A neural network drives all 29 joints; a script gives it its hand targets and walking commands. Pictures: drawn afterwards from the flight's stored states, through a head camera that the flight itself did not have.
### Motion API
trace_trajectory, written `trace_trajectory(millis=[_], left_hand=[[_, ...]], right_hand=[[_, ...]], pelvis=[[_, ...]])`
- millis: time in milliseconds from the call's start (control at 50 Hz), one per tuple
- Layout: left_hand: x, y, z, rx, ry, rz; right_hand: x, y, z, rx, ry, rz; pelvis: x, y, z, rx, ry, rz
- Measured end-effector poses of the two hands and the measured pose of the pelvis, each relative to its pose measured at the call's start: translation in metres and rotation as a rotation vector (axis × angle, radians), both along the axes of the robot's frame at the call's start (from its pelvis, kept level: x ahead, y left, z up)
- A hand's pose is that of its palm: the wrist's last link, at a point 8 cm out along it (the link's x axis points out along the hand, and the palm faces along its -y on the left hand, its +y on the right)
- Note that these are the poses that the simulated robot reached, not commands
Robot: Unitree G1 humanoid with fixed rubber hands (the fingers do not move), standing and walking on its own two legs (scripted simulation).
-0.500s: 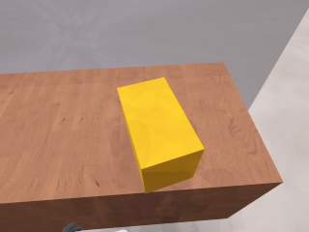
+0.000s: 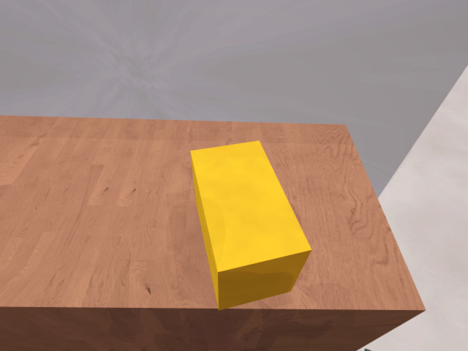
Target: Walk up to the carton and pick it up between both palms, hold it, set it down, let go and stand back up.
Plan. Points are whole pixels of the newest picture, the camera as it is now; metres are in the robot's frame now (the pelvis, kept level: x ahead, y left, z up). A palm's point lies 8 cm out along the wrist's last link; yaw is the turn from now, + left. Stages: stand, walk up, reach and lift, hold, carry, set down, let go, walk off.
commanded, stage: walk up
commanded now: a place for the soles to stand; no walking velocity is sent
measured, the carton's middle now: (240, 220) +0.41 -0.01 -0.05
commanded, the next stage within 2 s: none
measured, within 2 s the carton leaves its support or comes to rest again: neither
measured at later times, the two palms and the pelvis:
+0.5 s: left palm out of the picture +0.06 +0.27 -0.12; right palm out of the picture +0.08 -0.27 -0.11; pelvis -0.03 -0.01 -0.01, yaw +4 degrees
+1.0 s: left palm out of the picture -0.08 +0.24 -0.13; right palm out of the picture +0.06 -0.28 -0.12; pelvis -0.09 -0.03 -0.02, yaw +10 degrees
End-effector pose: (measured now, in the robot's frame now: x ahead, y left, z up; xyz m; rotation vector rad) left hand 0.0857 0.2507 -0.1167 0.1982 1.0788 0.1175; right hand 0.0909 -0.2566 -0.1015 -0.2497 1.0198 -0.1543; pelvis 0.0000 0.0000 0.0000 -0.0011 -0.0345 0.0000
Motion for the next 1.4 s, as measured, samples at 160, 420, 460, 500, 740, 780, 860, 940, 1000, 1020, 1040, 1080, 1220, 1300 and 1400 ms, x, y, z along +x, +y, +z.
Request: trace_trajectory(millis=[160,420,460,500,740,780,860,940,1000,1020,1040,1080,1220,1300,1400], left_hand=[[-0.003,0.005,0.002,0.010,-0.004,0.020],[-0.011,0.016,-0.005,0.030,-0.006,0.028],[-0.017,0.017,-0.005,0.038,-0.006,0.032],[-0.023,0.017,-0.005,0.043,-0.009,0.037],[-0.061,0.016,-0.019,0.018,-0.027,0.089],[-0.068,0.015,-0.019,0.016,-0.025,0.096],[-0.092,0.009,-0.019,0.032,-0.016,0.124],[-0.134,-0.002,-0.015,0.049,0.018,0.168],[-0.166,-0.007,-0.010,0.070,0.077,0.205],[-0.174,-0.009,-0.009,0.074,0.092,0.214],[-0.181,-0.010,-0.008,0.076,0.102,0.221],[-0.192,-0.011,-0.007,0.075,0.113,0.232],[-0.200,-0.022,-0.010,0.016,0.106,0.231],[-0.194,-0.031,-0.005,-0.014,0.058,0.221],[-0.187,-0.032,-0.001,-0.020,0.016,0.211]], right_hand=[[-0.008,0.008,-0.007,0.016,0.044,0.015],[-0.005,-0.006,-0.008,-0.034,0.032,0.057],[-0.006,-0.012,-0.007,-0.044,0.028,0.062],[-0.007,-0.017,-0.007,-0.052,0.024,0.069],[-0.033,-0.009,-0.016,-0.048,0.009,0.103],[-0.039,-0.008,-0.015,-0.044,0.015,0.105],[-0.044,-0.017,-0.015,-0.052,0.032,0.128],[-0.038,-0.026,-0.017,-0.051,0.036,0.158],[-0.034,-0.028,-0.017,-0.046,0.025,0.172],[-0.033,-0.028,-0.017,-0.043,0.023,0.175],[-0.033,-0.027,-0.018,-0.042,0.022,0.179],[-0.034,-0.024,-0.021,-0.039,0.025,0.188],[-0.046,0.006,-0.014,0.026,0.009,0.206],[-0.051,0.013,-0.008,0.057,-0.003,0.198],[-0.055,0.015,-0.003,0.069,-0.024,0.187]], pelvis=[[0.001,0.000,0.000,-0.002,-0.007,0.022],[-0.022,-0.002,-0.009,-0.001,-0.018,0.054],[-0.029,-0.005,-0.011,-0.001,-0.018,0.057],[-0.035,-0.008,-0.012,-0.004,-0.018,0.064],[-0.061,-0.008,-0.024,-0.003,-0.062,0.121],[-0.065,-0.011,-0.023,0.003,-0.048,0.121],[-0.076,-0.025,-0.022,0.015,-0.021,0.142],[-0.086,-0.034,-0.019,0.006,-0.023,0.154],[-0.091,-0.035,-0.016,0.005,-0.023,0.167],[-0.092,-0.034,-0.015,-0.001,-0.021,0.173],[-0.094,-0.033,-0.014,-0.007,-0.017,0.178],[-0.097,-0.031,-0.014,-0.018,-0.009,0.184],[-0.107,-0.029,-0.007,0.029,-0.008,0.174],[-0.104,-0.028,-0.001,0.010,-0.004,0.164],[-0.104,-0.026,0.002,0.009,-0.012,0.157]])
